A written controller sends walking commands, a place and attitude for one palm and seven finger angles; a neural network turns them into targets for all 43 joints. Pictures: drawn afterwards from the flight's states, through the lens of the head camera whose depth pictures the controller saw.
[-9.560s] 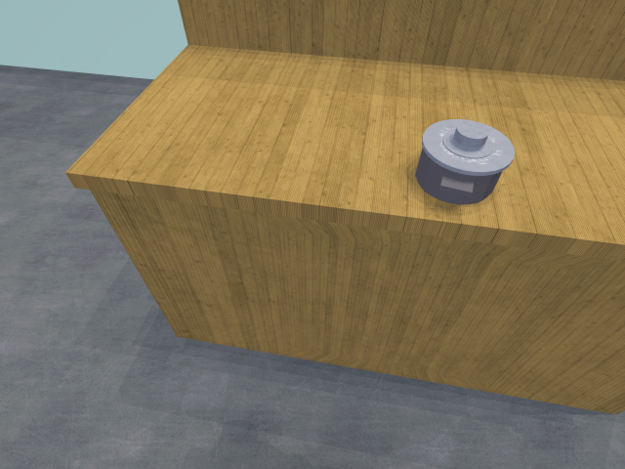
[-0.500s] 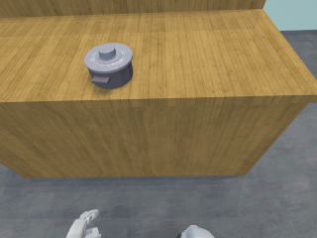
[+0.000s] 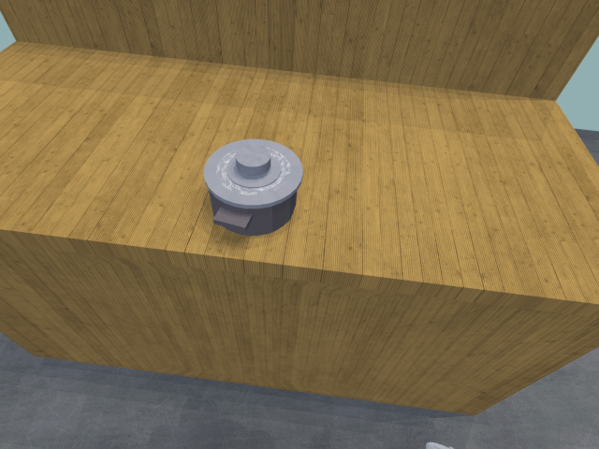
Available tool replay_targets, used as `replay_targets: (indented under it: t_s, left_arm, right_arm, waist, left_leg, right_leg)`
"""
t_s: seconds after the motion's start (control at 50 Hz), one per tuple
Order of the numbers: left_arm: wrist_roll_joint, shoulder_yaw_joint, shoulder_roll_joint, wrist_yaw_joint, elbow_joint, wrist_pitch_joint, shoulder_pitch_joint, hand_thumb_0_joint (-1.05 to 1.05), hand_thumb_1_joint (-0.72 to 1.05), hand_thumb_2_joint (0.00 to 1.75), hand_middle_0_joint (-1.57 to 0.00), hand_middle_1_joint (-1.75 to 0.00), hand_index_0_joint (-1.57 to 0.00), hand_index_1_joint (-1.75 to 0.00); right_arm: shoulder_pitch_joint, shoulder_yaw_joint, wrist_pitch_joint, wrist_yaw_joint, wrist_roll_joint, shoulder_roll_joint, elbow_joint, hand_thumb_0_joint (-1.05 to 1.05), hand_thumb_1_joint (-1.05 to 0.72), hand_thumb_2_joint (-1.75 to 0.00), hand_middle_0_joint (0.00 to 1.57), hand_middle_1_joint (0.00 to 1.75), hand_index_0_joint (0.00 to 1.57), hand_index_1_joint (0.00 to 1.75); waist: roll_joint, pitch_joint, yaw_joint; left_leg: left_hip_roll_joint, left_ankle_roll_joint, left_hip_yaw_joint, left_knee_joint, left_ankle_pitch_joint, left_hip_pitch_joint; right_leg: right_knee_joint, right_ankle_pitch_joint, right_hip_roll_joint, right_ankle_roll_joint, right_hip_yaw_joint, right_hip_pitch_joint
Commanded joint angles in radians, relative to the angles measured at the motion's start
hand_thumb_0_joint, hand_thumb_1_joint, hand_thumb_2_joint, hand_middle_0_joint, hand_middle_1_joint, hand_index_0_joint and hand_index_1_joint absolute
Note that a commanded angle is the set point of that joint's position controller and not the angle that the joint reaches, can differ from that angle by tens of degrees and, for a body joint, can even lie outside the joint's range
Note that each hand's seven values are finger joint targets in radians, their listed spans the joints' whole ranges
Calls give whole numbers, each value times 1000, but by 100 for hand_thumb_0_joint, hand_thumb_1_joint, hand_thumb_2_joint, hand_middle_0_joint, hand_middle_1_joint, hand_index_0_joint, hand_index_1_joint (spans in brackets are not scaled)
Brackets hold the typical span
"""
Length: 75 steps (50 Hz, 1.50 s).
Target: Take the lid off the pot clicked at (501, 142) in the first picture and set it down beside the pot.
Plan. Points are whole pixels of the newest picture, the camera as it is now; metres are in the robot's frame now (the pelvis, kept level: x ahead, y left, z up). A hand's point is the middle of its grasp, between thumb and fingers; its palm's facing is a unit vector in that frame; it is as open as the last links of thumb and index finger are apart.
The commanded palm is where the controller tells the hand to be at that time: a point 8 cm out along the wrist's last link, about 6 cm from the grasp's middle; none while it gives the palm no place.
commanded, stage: come to a stop and stand still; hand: left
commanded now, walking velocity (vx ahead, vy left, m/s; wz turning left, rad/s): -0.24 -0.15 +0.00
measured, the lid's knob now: (253, 159) +0.50 +0.14 +0.10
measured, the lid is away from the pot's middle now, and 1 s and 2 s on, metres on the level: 0.00 0.00 0.00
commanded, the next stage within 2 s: look again from close up in 0.80 s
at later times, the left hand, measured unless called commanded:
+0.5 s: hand out of the picture +0.06 +0.14 -0.17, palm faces -0.05 -0.97 -0.24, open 7.3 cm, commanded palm none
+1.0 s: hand out of the picture +0.03 +0.14 -0.18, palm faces -0.01 -0.98 -0.22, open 7.3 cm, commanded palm none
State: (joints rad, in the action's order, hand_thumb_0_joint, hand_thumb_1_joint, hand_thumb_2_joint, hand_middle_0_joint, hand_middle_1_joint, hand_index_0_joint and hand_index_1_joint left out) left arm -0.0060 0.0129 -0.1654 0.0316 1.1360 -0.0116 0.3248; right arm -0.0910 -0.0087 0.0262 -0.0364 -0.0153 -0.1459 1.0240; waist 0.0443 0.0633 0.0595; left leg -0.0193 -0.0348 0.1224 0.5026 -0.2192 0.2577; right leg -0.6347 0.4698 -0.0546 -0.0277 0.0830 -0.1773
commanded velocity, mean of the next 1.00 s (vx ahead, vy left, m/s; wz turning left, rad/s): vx -0.01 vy -0.01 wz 0.00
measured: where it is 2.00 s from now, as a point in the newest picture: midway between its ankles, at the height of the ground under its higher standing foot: outside the picture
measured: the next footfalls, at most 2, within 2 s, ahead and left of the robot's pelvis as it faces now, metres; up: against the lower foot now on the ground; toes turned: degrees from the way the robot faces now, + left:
right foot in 0.26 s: +0.02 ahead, -0.18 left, +0.00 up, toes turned -1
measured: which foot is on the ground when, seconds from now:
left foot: down 0.00-1.00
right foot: up 0.00-0.24, down 0.26-1.00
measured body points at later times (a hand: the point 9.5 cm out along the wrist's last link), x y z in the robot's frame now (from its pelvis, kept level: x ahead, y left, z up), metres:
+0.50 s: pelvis -0.02 -0.05 -0.02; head -0.03 -0.06 +0.43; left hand +0.06 +0.19 -0.16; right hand -0.02 -0.30 -0.17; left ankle +0.04 +0.10 -0.74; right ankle -0.02 -0.18 -0.74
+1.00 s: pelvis -0.01 -0.05 -0.01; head +0.01 -0.05 +0.44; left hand +0.03 +0.19 -0.16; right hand +0.01 -0.28 -0.16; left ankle +0.04 +0.10 -0.74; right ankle -0.02 -0.18 -0.74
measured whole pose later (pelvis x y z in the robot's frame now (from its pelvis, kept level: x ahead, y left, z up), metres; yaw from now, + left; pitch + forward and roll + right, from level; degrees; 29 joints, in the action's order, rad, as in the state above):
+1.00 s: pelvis -0.01 -0.05 -0.01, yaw -1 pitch -1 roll +0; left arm -0.02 0.02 -0.18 0.02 1.01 0.00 0.27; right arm -0.26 0.03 0.00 -0.02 -0.02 -0.17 1.03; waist 0.00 0.05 -0.01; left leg -0.06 0.04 0.03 0.57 -0.24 0.31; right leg -0.60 0.33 -0.03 -0.02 -0.02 -0.24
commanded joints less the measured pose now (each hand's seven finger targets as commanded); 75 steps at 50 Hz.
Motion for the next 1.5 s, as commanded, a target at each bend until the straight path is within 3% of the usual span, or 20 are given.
replay_targets:
  t_s: [0.0,0.02,0.1,0.12,0.16,0.18,0.2,0.22,0.24,0.26,0.28,0.3,0.32,0.38,0.42,0.46,0.5,0.68,1.02,1.48]
  left_arm:
    - [-4,34,-102,14,-68,-17,51,0,90,90,-20,-30,-20,-30]
    - [-3,37,-108,11,-81,-20,34,0,90,90,-20,-30,-20,-30]
    - [-8,52,-80,5,-129,-32,25,0,90,90,-20,-30,-20,-30]
    - [-7,53,-70,4,-139,-30,28,0,90,90,-20,-30,-20,-30]
    - [-9,48,-59,1,-148,-25,28,0,90,90,-20,-30,-20,-30]
    - [-15,27,-100,19,-122,-6,97,0,90,90,-20,-30,-20,-30]
    - [-29,37,-136,17,-198,6,37,0,90,90,-20,-30,-20,-30]
    - [-29,51,-196,14,-220,18,-2,0,90,90,-20,-30,-20,-30]
    - [-31,43,-229,16,-241,28,-25,0,90,90,-20,-30,-20,-30]
    - [-38,31,-244,14,-246,26,-71,0,90,90,-20,-30,-20,-30]
    - [-30,44,-236,14,-263,28,-99,0,90,90,-20,-30,-20,-30]
    - [-24,42,-213,16,-265,27,-112,0,90,90,-20,-30,-20,-30]
    - [-24,37,-205,12,-259,25,-125,0,90,90,-20,-30,-20,-30]
    - [-19,34,-181,8,-280,0,-106,0,90,90,-20,-30,-20,-30]
    - [-11,31,-171,3,-266,2,-59,0,90,90,-20,-30,-20,-30]
    - [-10,32,-172,2,-261,7,-43,0,90,90,-20,-30,-20,-30]
    - [-10,35,-183,1,-266,13,-65,0,90,90,-20,-30,-20,-30]
    - [-6,34,-148,2,-242,17,-66,0,90,90,-20,-30,-20,-30]
    - [-10,34,-143,-3,-164,31,-21,0,90,90,-20,-30,-20,-30]
    - [-9,32,-154,-4,-131,35,-17,0,90,90,-20,-30,-20,-30]
  right_arm:
    - [-103,63,-26,-28,2,-195,-19,0,-90,-90,20,30,20,30]
    - [-97,68,-29,-28,1,-197,-29,0,-90,-90,20,30,20,30]
    - [-64,82,-41,-14,-4,-190,-57,0,-90,-90,20,30,20,30]
    - [-50,84,-40,-11,-7,-177,-69,0,-90,-90,20,30,20,30]
    - [-34,89,-42,-2,-11,-180,-76,0,-90,-90,20,30,20,30]
    - [-15,117,-23,2,5,-273,-90,0,-90,-90,20,30,20,30]
    - [-62,98,-33,27,6,-171,-134,0,-90,-90,20,30,20,30]
    - [-65,80,-48,38,-8,-101,-159,0,-90,-90,20,30,20,30]
    - [-73,74,-53,40,-6,-79,-178,0,-90,-90,20,30,20,30]
    - [-123,71,-45,49,-2,-58,-170,0,-90,-90,20,30,20,30]
    - [-153,76,-47,46,-2,-88,-161,0,-90,-90,20,30,20,30]
    - [-155,78,-42,42,0,-109,-163,0,-90,-90,20,30,20,30]
    - [-173,75,-39,38,-1,-108,-162,0,-90,-90,20,30,20,30]
    - [-190,74,-34,37,-12,-146,-155,0,-90,-90,20,30,20,30]
    - [-176,70,-30,34,-17,-157,-160,0,-90,-90,20,30,20,30]
    - [-182,70,-28,31,-14,-163,-161,0,-90,-90,20,30,20,30]
    - [-225,63,-24,30,-10,-138,-145,0,-90,-90,20,30,20,30]
    - [-260,56,-10,22,-5,-131,-81,0,-90,-90,20,30,20,30]
    - [-192,59,-2,17,3,-124,-38,0,-90,-90,20,30,20,30]
    - [-154,50,2,17,4,-134,3,0,-90,-90,20,30,20,30]
  waist:
    - [-187,-100,-63]
    - [-115,-103,-66]
    - [-177,-152,-56]
    - [-168,-146,-48]
    - [-229,-136,-49]
    - [-69,-220,-10]
    - [90,-181,-32]
    - [132,-124,-42]
    - [64,-93,-68]
    - [3,-101,-111]
    - [164,-85,-116]
    - [226,-49,-110]
    - [203,-57,-115]
    - [-109,76,-101]
    - [-147,61,-67]
    - [-38,44,-55]
    - [36,5,-74]
    - [-56,-16,-65]
    - [-44,-40,-64]
    - [-25,-45,-52]
  left_leg:
    - [-343,-155,-252,-133,905,-208]
    - [-350,-169,-263,-132,860,-186]
    - [-302,-147,-201,-155,556,-135]
    - [-295,-142,-197,-168,452,-87]
    - [-282,-123,-207,-190,272,-47]
    - [-281,-62,-175,55,406,-123]
    - [-139,-14,-76,134,68,66]
    - [-19,47,-23,205,-173,129]
    - [3,60,-34,301,-240,80]
    - [27,55,-23,260,-203,1]
    - [24,52,-33,262,-149,49]
    - [11,44,-52,231,-135,49]
    - [7,44,-63,176,-108,-8]
    - [-46,16,-170,34,-171,99]
    - [-77,0,-223,-64,-249,180]
    - [-51,9,-190,-16,-241,196]
    - [-17,28,-123,63,-151,119]
    - [-70,20,-167,-16,-40,82]
    - [-79,21,-153,-43,62,-46]
    - [-72,29,-143,-52,145,-65]
  right_leg:
    - [-251,76,-18,-7,-88,-192]
    - [-289,80,-13,-4,-96,-196]
    - [-349,29,3,-12,-88,-219]
    - [-311,31,1,-6,-81,-184]
    - [-174,4,-3,0,-49,-134]
    - [63,-98,-32,24,-126,-154]
    - [205,-160,-49,46,-192,-102]
    - [282,-226,-174,127,-351,-116]
    - [315,-140,-230,177,-391,-235]
    - [274,-35,-199,164,-316,-296]
    - [234,-122,-124,136,-275,-255]
    - [205,-176,-127,130,-264,-271]
    - [183,-139,-112,120,-226,-291]
    - [116,130,-17,78,-165,-345]
    - [86,94,22,58,-120,-239]
    - [134,74,-3,70,-163,-207]
    - [197,72,-56,94,-221,-234]
    - [152,-86,-12,67,-145,-163]
    - [188,-234,-18,53,-154,-134]
    - [215,-323,-38,46,-145,-69]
